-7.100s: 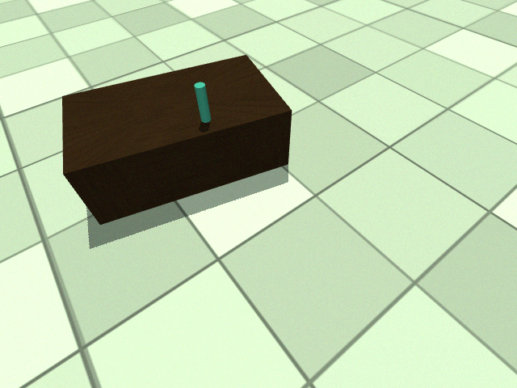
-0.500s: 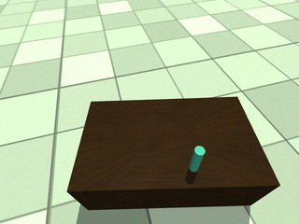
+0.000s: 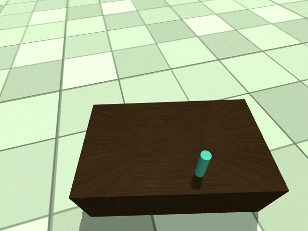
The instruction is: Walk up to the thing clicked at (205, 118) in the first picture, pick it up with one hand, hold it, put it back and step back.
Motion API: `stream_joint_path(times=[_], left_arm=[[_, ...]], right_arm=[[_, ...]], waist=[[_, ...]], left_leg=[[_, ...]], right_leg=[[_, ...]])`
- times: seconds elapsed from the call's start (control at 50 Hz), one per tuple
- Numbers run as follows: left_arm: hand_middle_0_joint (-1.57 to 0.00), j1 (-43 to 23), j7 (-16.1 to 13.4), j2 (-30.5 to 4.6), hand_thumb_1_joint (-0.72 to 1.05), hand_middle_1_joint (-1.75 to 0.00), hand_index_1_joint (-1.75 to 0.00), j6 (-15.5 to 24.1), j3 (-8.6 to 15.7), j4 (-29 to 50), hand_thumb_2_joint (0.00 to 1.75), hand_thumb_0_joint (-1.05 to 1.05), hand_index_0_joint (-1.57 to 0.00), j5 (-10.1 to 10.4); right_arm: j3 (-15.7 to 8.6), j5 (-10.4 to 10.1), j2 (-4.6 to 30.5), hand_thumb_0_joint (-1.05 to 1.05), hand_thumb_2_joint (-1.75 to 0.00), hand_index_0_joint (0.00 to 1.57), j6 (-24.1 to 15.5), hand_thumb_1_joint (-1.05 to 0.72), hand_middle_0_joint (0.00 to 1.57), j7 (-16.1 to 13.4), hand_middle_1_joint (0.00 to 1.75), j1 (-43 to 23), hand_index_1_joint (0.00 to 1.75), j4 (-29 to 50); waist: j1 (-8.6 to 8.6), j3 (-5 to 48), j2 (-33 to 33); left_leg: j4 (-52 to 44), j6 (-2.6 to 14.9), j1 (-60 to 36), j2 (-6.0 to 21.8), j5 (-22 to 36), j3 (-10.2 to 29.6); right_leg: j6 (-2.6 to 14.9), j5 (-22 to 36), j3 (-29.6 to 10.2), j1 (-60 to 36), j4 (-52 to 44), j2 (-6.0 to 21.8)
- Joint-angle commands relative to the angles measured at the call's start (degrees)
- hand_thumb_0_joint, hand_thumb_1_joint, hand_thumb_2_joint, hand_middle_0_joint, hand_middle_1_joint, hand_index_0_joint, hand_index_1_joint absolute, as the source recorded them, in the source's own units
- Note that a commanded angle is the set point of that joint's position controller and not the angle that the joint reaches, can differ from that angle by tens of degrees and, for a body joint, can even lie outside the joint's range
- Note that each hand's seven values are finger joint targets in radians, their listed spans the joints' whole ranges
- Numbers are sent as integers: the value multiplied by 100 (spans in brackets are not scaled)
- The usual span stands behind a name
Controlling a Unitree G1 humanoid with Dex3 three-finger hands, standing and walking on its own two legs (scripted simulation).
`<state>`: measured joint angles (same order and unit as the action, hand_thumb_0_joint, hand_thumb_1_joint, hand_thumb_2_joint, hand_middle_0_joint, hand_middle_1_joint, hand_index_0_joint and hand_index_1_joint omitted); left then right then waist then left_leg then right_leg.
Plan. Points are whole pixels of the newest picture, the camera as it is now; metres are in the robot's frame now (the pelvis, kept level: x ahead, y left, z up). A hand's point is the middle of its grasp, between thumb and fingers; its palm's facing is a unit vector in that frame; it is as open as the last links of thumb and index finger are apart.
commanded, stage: go down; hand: right
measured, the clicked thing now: (202, 164) +0.44 -0.18 -0.33
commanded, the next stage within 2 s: none
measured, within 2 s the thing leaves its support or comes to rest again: neither
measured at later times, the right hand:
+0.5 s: hand out of the picture +0.14 -0.26 -0.16, palm faces +0.02 +0.95 -0.31, open 16.3 cm
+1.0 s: hand out of the picture +0.15 -0.27 -0.16, palm faces +0.05 +0.95 -0.32, open 17.6 cm
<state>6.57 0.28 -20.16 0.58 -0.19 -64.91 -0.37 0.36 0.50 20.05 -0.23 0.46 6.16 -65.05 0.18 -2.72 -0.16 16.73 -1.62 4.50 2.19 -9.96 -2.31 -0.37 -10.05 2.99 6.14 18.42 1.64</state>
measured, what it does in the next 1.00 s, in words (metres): stands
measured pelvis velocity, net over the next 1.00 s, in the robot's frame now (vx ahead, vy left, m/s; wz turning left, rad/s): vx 0.01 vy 0.00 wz -0.03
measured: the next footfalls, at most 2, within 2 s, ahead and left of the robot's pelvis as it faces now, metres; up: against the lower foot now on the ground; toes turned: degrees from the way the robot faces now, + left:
none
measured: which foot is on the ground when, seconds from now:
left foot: down 0.00-1.00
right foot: down 0.00-1.00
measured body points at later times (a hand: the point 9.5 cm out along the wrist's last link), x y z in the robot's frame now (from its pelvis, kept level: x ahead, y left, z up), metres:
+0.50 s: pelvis -0.01 +0.00 -0.02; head +0.04 +0.00 +0.43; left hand +0.11 +0.26 -0.13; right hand +0.14 -0.31 -0.14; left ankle -0.01 +0.14 -0.75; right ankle +0.00 -0.12 -0.75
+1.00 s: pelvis +0.01 +0.00 -0.05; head +0.06 -0.01 +0.40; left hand +0.15 +0.26 -0.14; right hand +0.15 -0.32 -0.13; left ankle -0.01 +0.14 -0.75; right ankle +0.00 -0.12 -0.75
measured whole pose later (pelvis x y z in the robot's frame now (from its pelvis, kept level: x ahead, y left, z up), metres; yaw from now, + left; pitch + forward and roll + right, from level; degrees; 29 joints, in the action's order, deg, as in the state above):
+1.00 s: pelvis +0.01 +0.00 -0.05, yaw -2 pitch +9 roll +2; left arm 14.0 -7.1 -14.2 8.6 0.0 -37.2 1.1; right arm -10.3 1.6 21.0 20.9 6.0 13.4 -25.9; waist 1.9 4.3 1.6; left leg 45.2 -1.1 30.2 1.6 -24.2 -4.5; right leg -0.7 -24.6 -0.6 34.0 49.1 3.3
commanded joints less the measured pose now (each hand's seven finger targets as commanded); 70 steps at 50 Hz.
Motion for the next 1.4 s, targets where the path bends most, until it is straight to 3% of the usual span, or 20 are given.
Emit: stream_joint_path(times=[0.0,0.06,0.12,0.18,0.22,0.26,0.42,0.62,0.66,0.68,0.78,0.82,0.84,0.9,0.94,0.98,1.08,1.12,1.2,1.38], left_arm=[[-21,80,-219,-513,92,-31,-31,391,175,1741,93,0,-21,333],[-22,544,-319,-769,88,-31,-31,255,420,1936,90,0,-22,325],[-21,925,-313,-582,90,-31,-31,273,528,2259,89,0,-22,169],[-21,747,-312,-495,90,-31,-31,323,484,2644,89,0,-22,162],[-21,603,-314,-474,89,-31,-31,351,451,2884,89,0,-21,182],[-21,555,-331,-388,89,-31,-31,388,397,3046,90,0,-21,199],[-21,696,-388,-375,89,-31,-31,628,402,3160,89,0,-21,146],[-20,729,-589,-384,89,-30,-31,922,419,3216,91,0,-20,95],[-20,662,-622,-309,89,-30,-31,949,346,3254,91,0,-19,106],[-20,716,-644,-362,88,-30,-30,952,396,3244,91,0,-19,103],[-20,651,-729,-306,88,-30,-31,993,350,3353,91,0,-19,124],[-20,671,-756,-306,88,-30,-31,1004,360,3377,91,0,-19,123],[-20,656,-763,-299,88,-30,-30,1018,348,3395,91,0,-19,127],[-20,689,-808,-305,88,-30,-31,1046,367,3468,91,0,-19,132],[-20,639,-813,-244,89,-30,-30,1072,321,3526,91,0,-19,124],[-20,691,-848,-272,88,-30,-30,1094,339,3583,91,0,-19,134],[-20,723,-942,-237,89,-30,-31,1183,340,3631,91,0,-19,140],[-20,703,-965,-245,89,-30,-30,1212,334,3652,91,0,-19,153],[-20,716,-1014,-277,89,-30,-30,1260,334,3711,90,0,-19,152],[-20,719,-1114,-214,90,-30,-30,1411,280,3730,90,0,-20,143]], right_arm=[[-502,-160,657,0,-66,4,-643,-66,4,-152,6,-2611,6,1849],[-1020,66,1316,0,-42,5,-149,-42,6,-66,5,-1379,5,351],[-1411,449,1469,0,-18,6,-57,-21,8,98,3,-951,3,747],[-1438,536,1322,0,-11,7,321,-3,9,173,3,-504,3,867],[-1402,542,1340,0,-9,7,488,11,8,196,3,-977,3,1497],[-1228,443,950,0,-8,6,732,22,7,281,4,-590,4,1473],[-1433,438,1259,0,-6,4,1074,53,4,370,6,-790,6,2641],[-1528,357,1315,0,-4,4,1232,61,4,331,5,-243,5,3718],[-1370,315,1053,0,-3,4,1395,61,4,387,5,130,5,3441],[-1492,308,1315,0,-3,4,1404,61,4,383,5,-77,5,3941],[-1411,237,1167,0,-3,4,1720,61,4,468,5,404,5,4059],[-1577,203,1372,0,-3,4,1772,60,4,452,5,357,5,4374],[-1390,198,1140,0,-4,4,1859,59,4,488,5,573,6,4210],[-1646,169,1441,0,-4,4,1923,59,4,467,5,530,5,4758],[-1424,168,1114,0,-4,4,2040,58,4,513,5,892,5,4493],[-1673,133,1447,0,-4,4,2048,56,4,493,5,678,5,5053],[-1753,102,1475,0,-4,4,2151,53,5,471,5,908,5,5469],[-1528,99,1213,0,-5,4,2256,53,4,499,5,1166,5,5253],[-1781,69,1562,0,-5,4,2296,52,4,478,5,987,5,5828],[-1730,1,1440,0,-5,4,2468,53,4,485,5,1278,5,6018]], waist=[[349,115,1],[200,556,-132],[-103,1653,96],[-199,1379,309],[-133,1377,461],[-32,1010,257],[115,1170,256],[127,1723,480],[157,1513,350],[141,1624,499],[152,1459,417],[115,1573,430],[163,1494,422],[114,1749,466],[180,1639,309],[143,1872,503],[149,1907,538],[216,1732,368],[159,1831,663],[184,1723,574]], left_leg=[[258,121,965,-246,288,-45],[537,164,1106,-203,67,-56],[910,206,696,-179,856,-21],[881,258,683,-239,682,-98],[885,273,791,-272,503,-96],[883,269,1014,-295,245,-125],[1268,240,1563,-317,39,-127],[1856,214,1825,-271,316,-127],[1923,203,1926,-279,301,-166],[1939,205,1912,-265,365,-153],[2066,183,2088,-261,276,-174],[2151,184,2096,-254,335,-179],[2208,191,2215,-277,281,-203],[2340,188,2208,-263,370,-206],[2394,172,2316,-271,351,-212],[2460,170,2300,-246,489,-184],[2538,174,2408,-243,238,-193],[2558,169,2540,-269,126,-232],[2651,205,2643,-278,-17,-251],[2687,187,2758,-283,-163,-276]], right_leg=[[136,7,-49,478,124,-94],[130,-2,-80,716,525,-144],[52,976,-15,732,914,-194],[10,893,-43,947,844,-184],[18,680,-72,954,830,-126],[65,380,-85,1127,843,-115],[126,156,-179,1273,1239,-66],[85,469,-264,1383,1861,-49],[81,480,-289,1545,1935,-40],[81,535,-296,1561,1976,-53],[91,420,-310,1743,2162,-54],[87,499,-327,1814,2251,-56],[83,493,-349,1829,2281,-34],[85,588,-374,1875,2429,-36],[102,575,-390,2036,2528,-42],[100,694,-380,1975,2633,-48],[102,365,-399,2153,2715,-64],[108,282,-430,2265,2738,-50],[71,240,-477,2288,2744,-30],[93,27,-501,2464,2840,-41]])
